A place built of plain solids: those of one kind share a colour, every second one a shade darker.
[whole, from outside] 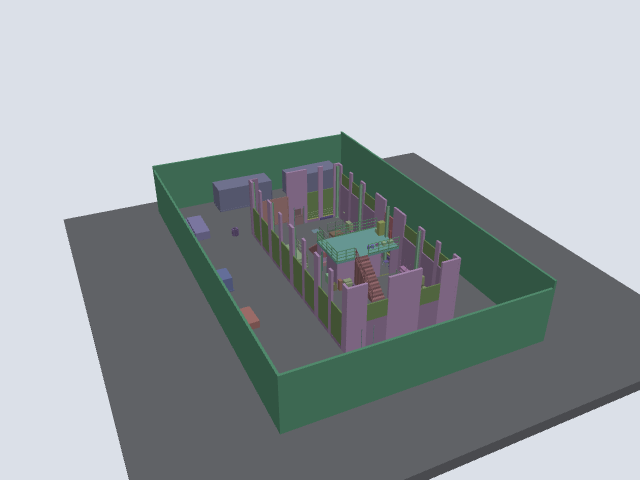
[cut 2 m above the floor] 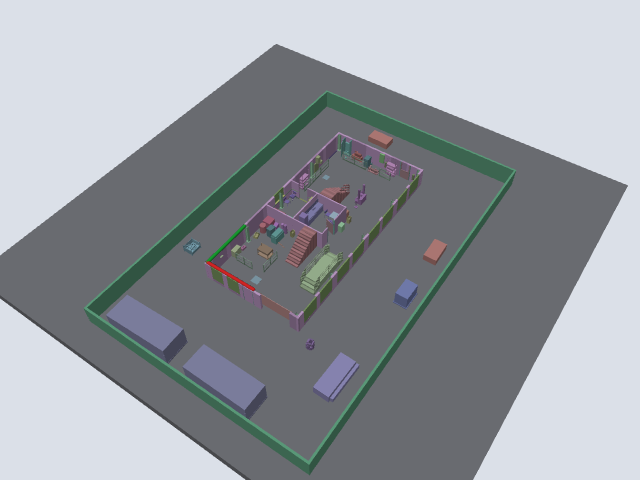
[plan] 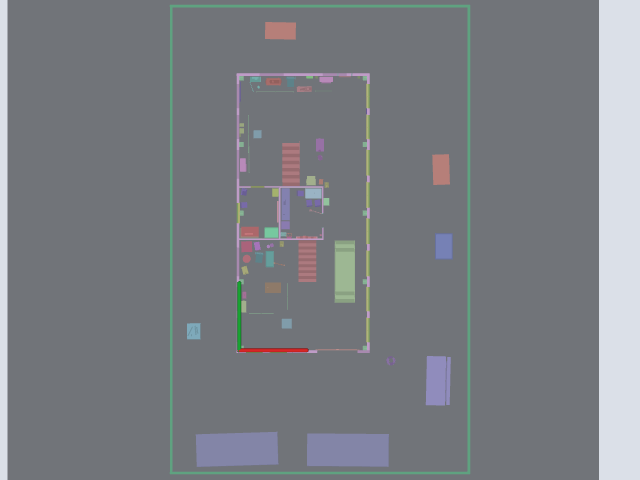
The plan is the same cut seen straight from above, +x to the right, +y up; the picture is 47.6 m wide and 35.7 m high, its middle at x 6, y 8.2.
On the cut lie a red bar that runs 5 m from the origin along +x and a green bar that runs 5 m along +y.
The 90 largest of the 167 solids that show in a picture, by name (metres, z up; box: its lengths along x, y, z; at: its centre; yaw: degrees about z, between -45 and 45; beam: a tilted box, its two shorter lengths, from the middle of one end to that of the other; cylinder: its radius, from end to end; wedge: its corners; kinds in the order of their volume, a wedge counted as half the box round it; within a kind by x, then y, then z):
{
 "beyond_container_1": {"box": [5.99, 2.32, 2.59], "at": [-0.17, -7.38, 1.24], "yaw": 1.7},
 "beyond_container_2": {"box": [6.06, 2.4, 2.65], "at": [-0.17, -7.38, 1.27], "yaw": 1.7},
 "beyond_container_3": {"box": [5.99, 2.32, 2.59], "at": [8.07, -7.43, 1.24], "yaw": -0.5},
 "beyond_container_4": {"box": [6.06, 2.4, 2.65], "at": [8.07, -7.43, 1.27], "yaw": -0.5},
 "yard_bound_1": {"box": [0.2, 34.93, 5.75], "at": [-5.07, 8.23, 2.83]},
 "yard_bound_2": {"box": [22.33, 0.2, 5.45], "at": [6.0, -9.13, 2.67]},
 "yard_bound_3": {"box": [22.33, 0.2, 5.05], "at": [6.0, 25.6, 2.48]},
 "yard_bound_4": {"box": [0.2, 34.93, 5.05], "at": [17.07, 8.23, 2.48]},
 "wall_1": {"box": [0.2, 0.81, 6.15], "at": [-0.1, 0.2, 3.02]},
 "wall_2": {"box": [0.2, 1.81, 4.05], "at": [-0.1, 1.5, 1.98]},
 "wall_3": {"box": [0.2, 0.51, 6.15], "at": [-0.1, 2.65, 3.02]},
 "wall_4": {"box": [0.2, 1.81, 4.05], "at": [-0.1, 3.8, 1.98]},
 "wall_5": {"box": [0.2, 0.81, 6.15], "at": [-0.1, 5.1, 3.02]},
 "wall_6": {"box": [0.2, 2.16, 4.05], "at": [-0.1, 6.58, 1.98]},
 "wall_7": {"box": [0.2, 0.61, 6.15], "at": [-0.1, 7.95, 3.02]},
 "wall_8": {"box": [0.2, 1.21, 6.15], "at": [-0.1, 8.85, 3.02]},
 "wall_9": {"box": [0.2, 1.21, 6.15], "at": [-0.1, 11.55, 3.02]},
 "wall_10": {"box": [0.2, 0.61, 6.15], "at": [-0.1, 12.45, 3.02]},
 "wall_11": {"box": [0.2, 2.16, 4.05], "at": [-0.1, 13.82, 1.98]},
 "wall_12": {"box": [0.2, 0.81, 6.15], "at": [-0.1, 15.3, 3.02]},
 "wall_13": {"box": [0.2, 1.81, 4.05], "at": [-0.1, 16.6, 1.98]},
 "wall_14": {"box": [0.2, 0.51, 6.15], "at": [-0.1, 17.75, 3.02]},
 "wall_15": {"box": [0.2, 1.81, 4.05], "at": [-0.1, 18.9, 1.98]},
 "wall_16": {"box": [0.2, 0.81, 6.15], "at": [-0.1, 20.2, 3.02]},
 "wall_17": {"box": [0.71, 0.2, 6.15], "at": [0.15, -0.1, 3.02]},
 "wall_18": {"box": [1.71, 0.2, 6.15], "at": [0.65, 20.5, 3.02]},
 "wall_19": {"box": [3.0, 0.06, 2.67], "at": [1.5, 8.22, 1.28]},
 "wall_20": {"box": [0.51, 0.2, 6.15], "at": [2.0, -0.1, 3.02]},
 "wall_21": {"box": [1.81, 0.2, 2.75], "at": [2.4, 20.5, 1.32]},
 "wall_22": {"box": [0.06, 3.9, 2.55], "at": [2.97, 10.2, 1.23]},
 "wall_23": {"box": [0.06, 3.9, 2.55], "at": [3.03, 10.2, 1.23]},
 "wall_24": {"box": [3.2, 0.06, 2.67], "at": [4.6, 8.22, 1.28]},
 "wall_25": {"box": [3.2, 0.06, 2.55], "at": [4.6, 12.12, 1.23]},
 "wall_26": {"box": [3.2, 0.06, 2.67], "at": [4.6, 12.18, 1.28]},
 "wall_27": {"box": [2.26, 0.2, 6.15], "at": [4.67, -0.1, 3.02]},
 "wall_28": {"box": [2.91, 0.2, 6.15], "at": [4.75, 20.5, 3.02]},
 "wall_29": {"box": [1.81, 0.2, 2.75], "at": [7.1, 20.5, 1.32]},
 "wall_30": {"box": [1.71, 0.2, 6.15], "at": [8.85, 20.5, 3.02]},
 "wall_31": {"box": [0.91, 0.2, 6.15], "at": [9.25, -0.1, 3.02]},
 "wall_32": {"box": [0.2, 0.81, 6.15], "at": [9.6, 0.2, 3.02]},
 "wall_33": {"box": [0.2, 0.51, 6.15], "at": [9.6, 2.65, 3.02]},
 "wall_34": {"box": [0.2, 0.81, 6.15], "at": [9.6, 5.1, 3.02]},
 "wall_35": {"box": [0.2, 0.51, 6.15], "at": [9.6, 7.65, 3.02]},
 "wall_36": {"box": [0.2, 0.81, 6.15], "at": [9.6, 10.2, 3.02]},
 "wall_37": {"box": [0.2, 0.51, 6.15], "at": [9.6, 12.75, 3.02]},
 "wall_38": {"box": [0.2, 0.81, 6.15], "at": [9.6, 15.3, 3.02]},
 "wall_39": {"box": [0.2, 0.51, 6.15], "at": [9.6, 17.75, 3.02]},
 "wall_40": {"box": [0.2, 0.81, 6.15], "at": [9.6, 20.2, 3.02]},
 "stair_1": {"box": [1.3, 0.29, 2.54], "at": [3.85, 12.36, 1.22]},
 "stair_2": {"box": [1.3, 0.29, 2.33], "at": [3.85, 12.63, 1.12]},
 "stair_3": {"box": [1.3, 0.29, 2.13], "at": [3.85, 12.89, 1.01]},
 "stair_4": {"box": [1.3, 0.29, 1.92], "at": [3.85, 13.16, 0.91]},
 "stair_5": {"box": [1.3, 0.29, 1.71], "at": [3.85, 13.42, 0.81]},
 "stair_6": {"box": [1.3, 0.29, 1.5], "at": [3.85, 13.68, 0.7]},
 "stair_7": {"box": [1.3, 0.29, 1.3], "at": [3.85, 13.95, 0.6]},
 "stair_8": {"box": [1.3, 0.29, 1.09], "at": [3.85, 14.21, 0.49]},
 "stair_9": {"box": [1.32, 0.24, 1.31], "at": [5.06, 6.52, 0.6]},
 "stair_10": {"box": [1.32, 0.24, 1.49], "at": [5.06, 6.74, 0.69]},
 "stair_11": {"box": [1.32, 0.24, 1.67], "at": [5.06, 6.96, 0.79]},
 "stair_12": {"box": [1.32, 0.24, 1.85], "at": [5.06, 7.18, 0.88]},
 "stair_13": {"box": [1.32, 0.24, 2.03], "at": [5.06, 7.4, 0.96]},
 "stair_14": {"box": [1.32, 0.24, 2.21], "at": [5.06, 7.62, 1.05]},
 "stair_15": {"box": [1.32, 0.24, 2.39], "at": [5.06, 7.84, 1.15]},
 "stair_16": {"box": [1.32, 0.24, 2.57], "at": [5.06, 8.06, 1.24]},
 "beyond_oil_tank_1": {"box": [1.17, 1.7, 1.35], "at": [15.21, 7.73, 0.62], "yaw": -0.4},
 "beyond_oil_tank_2": {"box": [1.16, 1.8, 1.4], "at": [15.21, 7.73, 0.64], "yaw": -0.4},
 "raised_floor_deck_1": {"box": [6.32, 4.08, 0.2], "at": [3.13, 10.2, 2.6]},
 "window_pane_1": {"box": [1.3, 0.1, 3.06], "at": [2.9, -0.15, 1.87]},
 "window_pane_2": {"box": [0.1, 1.8, 3.06], "at": [9.65, 1.5, 1.87]},
 "window_pane_3": {"box": [0.1, 1.8, 3.06], "at": [9.65, 3.8, 1.87]},
 "window_pane_4": {"box": [0.1, 1.9, 3.06], "at": [9.65, 6.45, 1.87]},
 "window_pane_5": {"box": [0.1, 1.9, 3.06], "at": [9.65, 8.85, 1.87]},
 "window_pane_6": {"box": [0.1, 1.9, 3.06], "at": [9.65, 11.55, 1.87]},
 "window_pane_7": {"box": [0.1, 1.9, 3.06], "at": [9.65, 13.95, 1.87]},
 "window_pane_8": {"box": [0.1, 1.8, 3.06], "at": [9.65, 16.6, 1.87]},
 "window_pane_9": {"box": [0.1, 1.8, 3.06], "at": [9.65, 18.9, 1.87]},
 "beyond_skip_1": {"box": [1.43, 3.66, 0.84], "at": [14.63, -2.27, 0.87], "yaw": -1.3},
 "beyond_skip_2": {"box": [0.25, 3.57, 0.49], "at": [15.56, -2.29, 0.99], "yaw": -1.3},
 "beyond_pallets_1": {"box": [2.29, 1.27, 0.67], "at": [3.06, 23.76, 0.33], "yaw": -1.1},
 "beyond_pallets_2": {"box": [1.25, 2.26, 0.67], "at": [15.01, 13.44, 0.33], "yaw": 1.8},
 "staging_1": {"box": [1.5, 2.95, 0.73], "at": [7.85, 5.85, 0.32]},
 "test_desk_1": {"box": [0.6, 1.2, 0.86], "at": [2.26, 6.78, 0.38]},
 "test_desk_2": {"box": [0.52, 1.08, 1.05], "at": [2.26, 6.78, 0.48]},
 "kitchenette_1": {"box": [0.6, 2.4, 0.68], "at": [3.44, 10.86, 0.44]},
 "wall_over_deck_1": {"box": [0.1, 4.08, 2.22], "at": [-0.06, 10.2, 3.79]},
 "fridge_tall_1": {"box": [0.64, 0.6, 1.8], "at": [3.43, 9.29, 0.85]},
 "plan_chest_small_1": {"box": [0.97, 0.69, 1.03], "at": [2.38, 8.72, 0.46]},
 "crate_1": {"box": [0.8, 0.8, 0.8], "at": [0.55, 7.7, 0.35], "yaw": 0.8},
 "test_machine_1": {"box": [0.6, 0.95, 0.75], "at": [6.0, 15.25, 0.33]},
 "filing_tall_1": {"box": [0.47, 0.62, 1.37], "at": [2.67, 11.73, 0.64]}
}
